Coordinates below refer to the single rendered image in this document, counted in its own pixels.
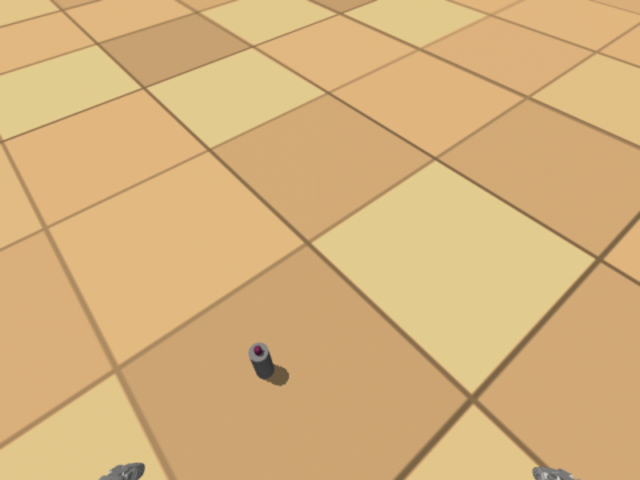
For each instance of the bottle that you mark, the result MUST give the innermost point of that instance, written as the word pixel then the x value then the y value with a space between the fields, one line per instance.
pixel 261 360

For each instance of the left robot hand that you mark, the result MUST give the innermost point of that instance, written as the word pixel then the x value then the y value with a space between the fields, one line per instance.
pixel 131 471

